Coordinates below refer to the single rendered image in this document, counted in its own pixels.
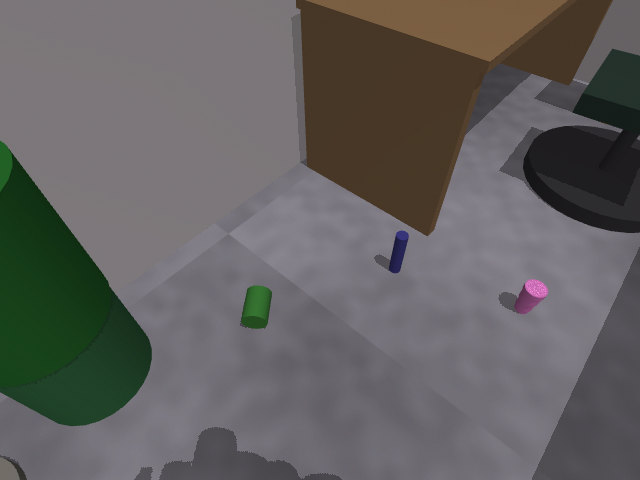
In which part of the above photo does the desk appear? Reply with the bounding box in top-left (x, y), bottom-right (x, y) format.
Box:
top-left (296, 0), bottom-right (613, 236)

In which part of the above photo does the potted plant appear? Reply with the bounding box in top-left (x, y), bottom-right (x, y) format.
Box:
top-left (0, 141), bottom-right (152, 426)

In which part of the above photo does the office chair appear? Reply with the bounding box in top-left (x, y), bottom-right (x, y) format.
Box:
top-left (523, 49), bottom-right (640, 233)

